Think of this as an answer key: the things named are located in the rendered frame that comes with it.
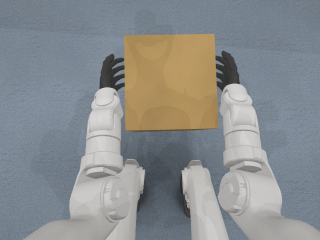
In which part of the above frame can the right robot forearm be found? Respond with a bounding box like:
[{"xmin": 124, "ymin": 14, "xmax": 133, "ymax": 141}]
[{"xmin": 219, "ymin": 83, "xmax": 282, "ymax": 197}]

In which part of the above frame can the robot left foot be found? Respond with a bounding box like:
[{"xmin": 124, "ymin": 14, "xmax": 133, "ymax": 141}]
[{"xmin": 136, "ymin": 194, "xmax": 141, "ymax": 213}]

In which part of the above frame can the carton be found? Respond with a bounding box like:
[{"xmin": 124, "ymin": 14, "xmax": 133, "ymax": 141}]
[{"xmin": 124, "ymin": 34, "xmax": 219, "ymax": 132}]

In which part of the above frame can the robot left upper arm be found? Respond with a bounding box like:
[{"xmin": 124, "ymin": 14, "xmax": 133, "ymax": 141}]
[{"xmin": 23, "ymin": 175, "xmax": 131, "ymax": 240}]

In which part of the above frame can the right robot thigh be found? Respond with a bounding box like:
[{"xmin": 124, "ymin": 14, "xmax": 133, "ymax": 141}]
[{"xmin": 181, "ymin": 165, "xmax": 229, "ymax": 240}]

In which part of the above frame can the robot right hand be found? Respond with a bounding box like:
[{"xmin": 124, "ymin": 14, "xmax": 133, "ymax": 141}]
[{"xmin": 215, "ymin": 50, "xmax": 240, "ymax": 92}]

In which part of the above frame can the robot left hand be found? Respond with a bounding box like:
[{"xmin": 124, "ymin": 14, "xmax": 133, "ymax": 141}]
[{"xmin": 99, "ymin": 53, "xmax": 125, "ymax": 91}]

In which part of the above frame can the robot right upper arm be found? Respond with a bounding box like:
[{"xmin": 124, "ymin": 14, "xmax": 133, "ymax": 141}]
[{"xmin": 217, "ymin": 169, "xmax": 320, "ymax": 240}]

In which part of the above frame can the left robot forearm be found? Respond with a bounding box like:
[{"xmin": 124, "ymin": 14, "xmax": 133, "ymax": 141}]
[{"xmin": 69, "ymin": 87, "xmax": 124, "ymax": 212}]

